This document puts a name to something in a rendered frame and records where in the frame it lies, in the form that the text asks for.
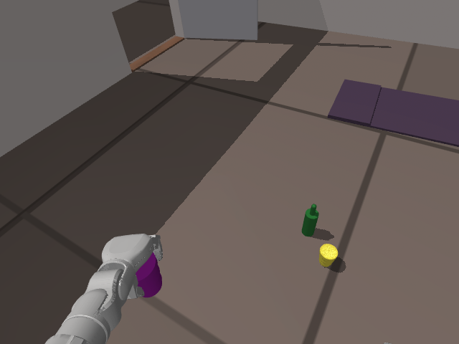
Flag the left robot arm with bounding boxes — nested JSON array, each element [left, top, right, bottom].
[[45, 259, 136, 344]]

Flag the left robot hand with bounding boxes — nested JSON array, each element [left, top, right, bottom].
[[102, 234, 163, 299]]

